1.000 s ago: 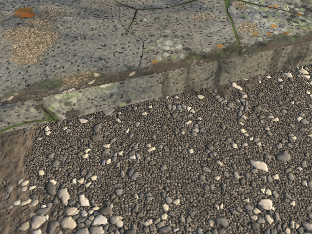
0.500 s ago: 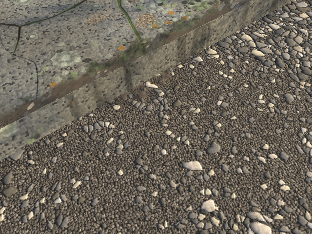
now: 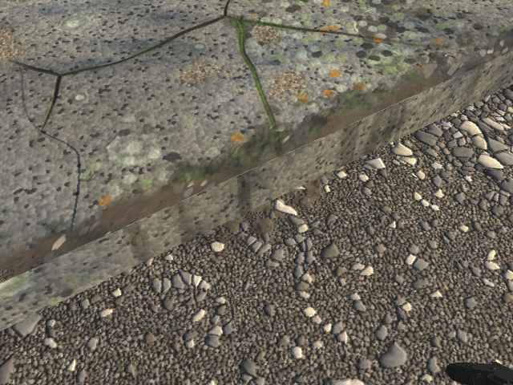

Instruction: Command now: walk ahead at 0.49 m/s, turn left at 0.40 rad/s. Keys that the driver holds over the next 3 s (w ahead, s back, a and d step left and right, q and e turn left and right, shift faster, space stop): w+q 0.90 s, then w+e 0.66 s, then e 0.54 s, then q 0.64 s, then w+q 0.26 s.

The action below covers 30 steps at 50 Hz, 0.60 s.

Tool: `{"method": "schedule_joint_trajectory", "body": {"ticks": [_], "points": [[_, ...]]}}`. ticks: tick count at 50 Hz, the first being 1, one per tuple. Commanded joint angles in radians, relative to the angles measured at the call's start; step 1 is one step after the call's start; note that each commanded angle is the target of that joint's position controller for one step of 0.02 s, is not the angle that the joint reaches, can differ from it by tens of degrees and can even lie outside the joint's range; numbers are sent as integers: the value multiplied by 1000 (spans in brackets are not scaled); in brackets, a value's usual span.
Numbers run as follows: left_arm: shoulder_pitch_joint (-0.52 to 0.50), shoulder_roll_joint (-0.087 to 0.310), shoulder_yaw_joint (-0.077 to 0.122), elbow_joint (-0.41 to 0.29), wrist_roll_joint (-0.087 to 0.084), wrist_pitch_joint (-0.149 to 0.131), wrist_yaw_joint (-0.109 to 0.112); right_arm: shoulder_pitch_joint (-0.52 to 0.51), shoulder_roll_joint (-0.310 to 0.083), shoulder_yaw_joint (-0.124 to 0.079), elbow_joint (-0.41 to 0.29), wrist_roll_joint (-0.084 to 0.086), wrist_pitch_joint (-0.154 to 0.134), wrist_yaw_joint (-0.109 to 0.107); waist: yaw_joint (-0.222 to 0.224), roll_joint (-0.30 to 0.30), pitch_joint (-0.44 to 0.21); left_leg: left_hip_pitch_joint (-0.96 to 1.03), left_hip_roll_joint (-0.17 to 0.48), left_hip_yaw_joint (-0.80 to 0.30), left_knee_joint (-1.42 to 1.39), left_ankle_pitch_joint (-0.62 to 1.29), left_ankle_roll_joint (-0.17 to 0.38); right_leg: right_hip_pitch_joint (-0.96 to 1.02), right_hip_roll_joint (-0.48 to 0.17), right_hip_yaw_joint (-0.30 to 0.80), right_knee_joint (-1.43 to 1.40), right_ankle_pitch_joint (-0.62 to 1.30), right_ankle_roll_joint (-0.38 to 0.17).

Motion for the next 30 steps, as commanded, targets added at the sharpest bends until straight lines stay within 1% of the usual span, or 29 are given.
{"method": "schedule_joint_trajectory", "body": {"ticks": [1,2,3,4,6,7,8,10,11,12,13,15,16,17,18,19,20,21,22,23,24,25,26,28,30], "points": [[-104,154,18,-167,-45,-79,-25,270,-159,-61,-15,4,16,-29,-157,69,-241,773,364,-646,-251,-176,243,-665,-71,123,432,26,24],[-148,137,14,-181,-27,-89,-27,212,-148,-56,-22,-6,20,-32,-112,-21,-114,589,319,-558,-290,-79,219,-645,-99,97,324,68,18],[-142,136,20,-180,-4,-86,-22,176,-133,-51,-34,-14,18,-36,-73,-30,-74,479,283,-494,-313,20,206,-587,-129,91,240,102,22],[-122,126,20,-180,4,-79,-22,151,-133,-49,-45,-20,20,-38,-44,0,-51,394,256,-466,-339,81,209,-534,-137,82,204,110,36],[-82,100,12,-171,12,-62,-18,132,-138,-52,-41,-12,20,-45,-14,39,-44,287,230,-400,-359,173,217,-484,-145,52,110,118,72],[-98,88,6,-177,14,-57,-15,134,-149,-55,-35,-9,20,-49,-14,44,-34,234,214,-361,-364,205,214,-465,-142,36,40,143,90],[-137,72,-2,-191,16,-56,-14,138,-168,-61,-29,-5,21,-55,-25,48,-23,190,192,-326,-369,204,202,-443,-133,22,-39,204,102],[-231,46,-13,-210,15,-59,-17,162,-185,-68,-12,3,27,-64,-62,57,-19,134,139,-274,-352,138,154,-364,-102,10,-225,388,110],[-276,44,-14,-218,10,-63,-20,192,-190,-70,-1,6,32,-67,-86,62,-26,132,132,-279,-342,102,135,-329,-79,8,-297,470,113],[-308,50,-11,-224,2,-67,-22,221,-195,-73,11,7,38,-69,-102,66,-34,146,138,-299,-332,67,121,-303,-62,14,-344,520,114],[-323,61,-7,-229,-6,-70,-25,241,-196,-74,20,12,42,-70,-106,77,-40,171,149,-326,-316,28,109,-289,-55,29,-380,536,110],[-325,93,9,-231,-15,-75,-26,253,-186,-74,27,17,48,-73,-96,100,-50,246,176,-392,-258,-34,82,-274,-63,71,-436,508,92],[-273,82,-3,-213,49,-33,-33,249,-209,-82,44,-50,51,-49,-77,151,-73,268,156,-378,-209,79,54,-240,-61,0,-394,431,73],[-242,96,3,-210,51,-22,-30,248,-193,-85,34,-56,50,-42,-68,148,-74,261,158,-402,-156,101,33,-188,-61,7,-403,367,57],[-177,106,9,-195,49,-23,-23,249,-184,-84,36,-52,47,-39,-29,118,-82,240,139,-409,-82,93,13,-100,-57,10,-444,308,39],[-85,150,23,-182,58,-34,-13,262,-153,-75,38,-46,38,-34,20,39,-125,199,85,-368,99,56,-10,28,-127,83,-488,218,9],[71,225,41,-175,73,-40,0,281,-72,-51,15,-33,30,-35,70,-151,-261,112,16,-243,399,-216,-27,210,-382,346,-545,17,-29],[40,330,71,-159,61,-19,4,371,-63,-46,-31,-26,36,-34,-12,-419,-304,-170,-70,-129,604,-485,-42,308,-529,830,-712,-146,-142],[-20,223,57,-178,42,-11,-3,337,-140,-53,22,-48,57,-43,-7,-180,-196,-228,25,-163,693,-393,-33,222,-498,765,-714,-243,-146],[-60,142,35,-180,34,-14,-5,260,-150,-58,26,-48,60,-31,-2,-91,-116,-207,49,-155,671,-298,-34,134,-430,584,-708,-168,-126],[-83,103,25,-166,35,-15,-8,223,-140,-57,28,-43,63,-20,-12,-71,-68,-169,79,-148,620,-242,-46,65,-375,420,-717,17,-106],[-80,90,21,-148,32,-19,-5,194,-131,-58,27,-52,70,-10,-15,-107,-49,-150,100,-136,577,-224,-54,40,-334,312,-726,143,-98],[-70,92,22,-133,29,-25,-4,204,-121,-55,37,-58,79,-2,-20,-132,-43,-129,103,-122,571,-202,-64,28,-311,240,-732,255,-95],[-36,88,26,-108,18,-42,-12,187,-103,-50,38,-57,88,5,-26,-119,-57,-134,100,-116,568,-168,-69,50,-314,168,-735,423,-110],[-19,91,31,-88,12,-51,-14,135,-84,-44,26,-58,91,12,-26,-106,-44,-183,109,-110,533,-121,-75,74,-330,111,-757,492,-125]]}}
